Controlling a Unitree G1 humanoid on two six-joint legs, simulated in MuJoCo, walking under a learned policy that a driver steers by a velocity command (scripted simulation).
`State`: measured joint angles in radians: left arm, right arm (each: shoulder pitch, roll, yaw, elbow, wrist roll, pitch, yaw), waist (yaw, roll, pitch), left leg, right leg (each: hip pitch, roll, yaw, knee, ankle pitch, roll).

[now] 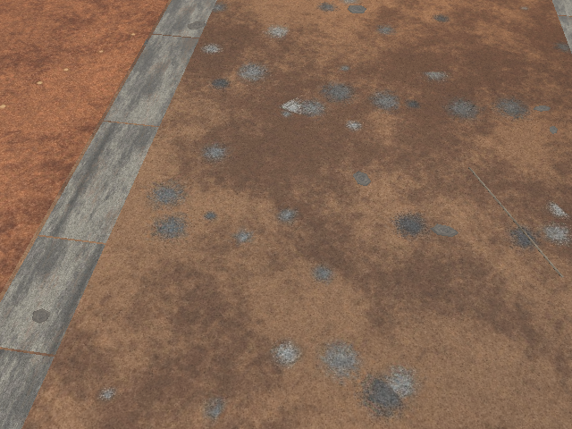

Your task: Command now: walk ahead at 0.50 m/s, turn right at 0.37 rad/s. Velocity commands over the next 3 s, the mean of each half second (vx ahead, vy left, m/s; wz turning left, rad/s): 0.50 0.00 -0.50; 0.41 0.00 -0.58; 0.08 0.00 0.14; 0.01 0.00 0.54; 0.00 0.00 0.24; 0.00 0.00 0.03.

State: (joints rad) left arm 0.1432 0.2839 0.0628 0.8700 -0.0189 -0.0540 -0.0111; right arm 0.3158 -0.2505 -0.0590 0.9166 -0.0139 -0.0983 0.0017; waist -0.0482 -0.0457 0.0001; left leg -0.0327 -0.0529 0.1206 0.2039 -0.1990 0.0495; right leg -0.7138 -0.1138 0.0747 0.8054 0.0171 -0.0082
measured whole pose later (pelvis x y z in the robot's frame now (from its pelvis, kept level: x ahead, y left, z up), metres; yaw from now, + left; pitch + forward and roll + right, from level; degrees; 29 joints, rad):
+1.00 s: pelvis +0.54 -0.12 +0.00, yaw -34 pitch +2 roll +1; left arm 0.16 0.31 0.09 0.63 -0.02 0.01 0.00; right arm 0.23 -0.28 -0.07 0.83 0.00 -0.06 -0.01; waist -0.05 -0.04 0.07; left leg -0.15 0.00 0.14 0.33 -0.21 0.02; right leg -0.66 -0.07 0.02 0.87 -0.17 0.03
